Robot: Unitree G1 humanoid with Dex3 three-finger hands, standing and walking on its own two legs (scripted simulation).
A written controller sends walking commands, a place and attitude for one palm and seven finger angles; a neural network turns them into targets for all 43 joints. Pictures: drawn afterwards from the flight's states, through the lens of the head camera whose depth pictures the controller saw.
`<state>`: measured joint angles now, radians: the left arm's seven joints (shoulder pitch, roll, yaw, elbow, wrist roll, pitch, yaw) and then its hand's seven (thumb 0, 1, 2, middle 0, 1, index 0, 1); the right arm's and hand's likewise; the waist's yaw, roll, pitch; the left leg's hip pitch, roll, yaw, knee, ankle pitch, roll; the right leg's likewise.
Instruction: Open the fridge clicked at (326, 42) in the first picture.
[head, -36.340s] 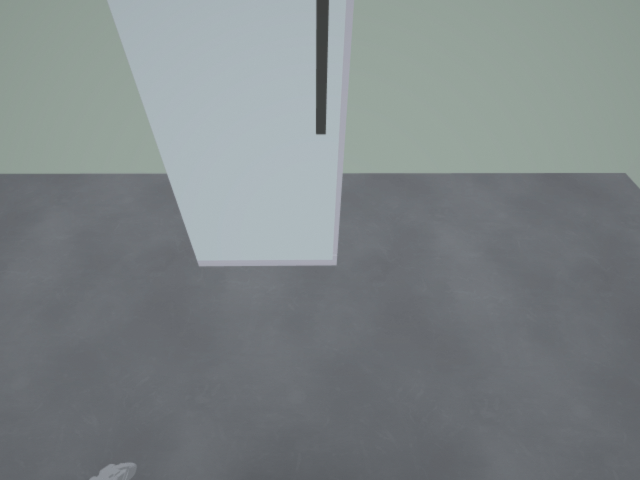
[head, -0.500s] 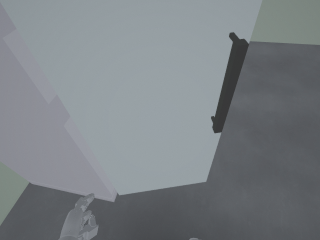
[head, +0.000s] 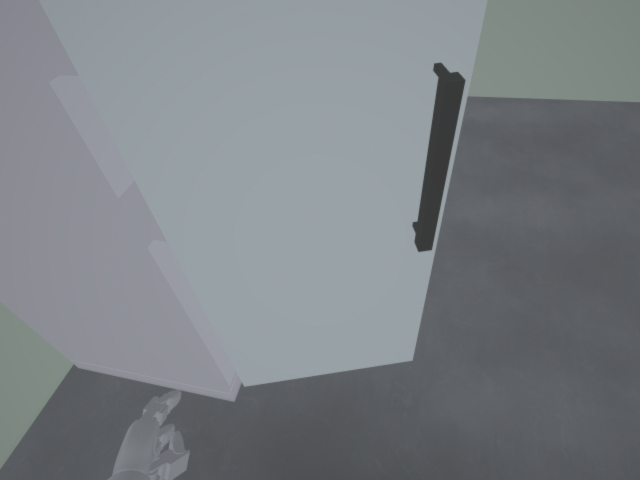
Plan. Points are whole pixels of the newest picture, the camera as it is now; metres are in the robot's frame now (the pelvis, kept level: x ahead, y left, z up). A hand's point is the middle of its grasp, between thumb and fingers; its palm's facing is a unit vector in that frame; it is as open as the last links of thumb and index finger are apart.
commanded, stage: step back with the hand held close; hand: right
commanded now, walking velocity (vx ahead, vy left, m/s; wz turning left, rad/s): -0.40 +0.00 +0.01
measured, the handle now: (430, 169) +0.56 -0.16 +0.09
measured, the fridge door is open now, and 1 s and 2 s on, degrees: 70 70 70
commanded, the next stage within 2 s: stop stepping back and stand still in 0.20 s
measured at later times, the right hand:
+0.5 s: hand out of the picture +0.09 -0.29 +0.18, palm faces +0.34 +0.88 -0.34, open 7.4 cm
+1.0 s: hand out of the picture +0.03 -0.35 +0.18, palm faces +0.42 +0.85 -0.33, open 7.4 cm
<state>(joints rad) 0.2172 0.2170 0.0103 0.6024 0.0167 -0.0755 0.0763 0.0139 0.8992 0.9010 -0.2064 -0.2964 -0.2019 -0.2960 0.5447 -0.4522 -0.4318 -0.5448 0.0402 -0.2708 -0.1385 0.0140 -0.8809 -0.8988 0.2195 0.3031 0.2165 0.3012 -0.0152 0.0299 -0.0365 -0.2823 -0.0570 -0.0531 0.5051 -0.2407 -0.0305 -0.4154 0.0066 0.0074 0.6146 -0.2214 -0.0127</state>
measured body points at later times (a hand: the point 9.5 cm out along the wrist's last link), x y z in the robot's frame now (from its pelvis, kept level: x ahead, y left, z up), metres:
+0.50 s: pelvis -0.12 -0.04 -0.01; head -0.16 -0.09 +0.44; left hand +0.01 +0.21 -0.07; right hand +0.07 -0.33 +0.20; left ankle -0.20 +0.11 -0.73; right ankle -0.02 -0.08 -0.73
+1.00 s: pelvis -0.21 -0.09 -0.01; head -0.24 -0.13 +0.44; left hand -0.09 +0.16 -0.08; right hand +0.00 -0.39 +0.19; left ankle -0.22 +0.01 -0.68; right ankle -0.13 -0.22 -0.73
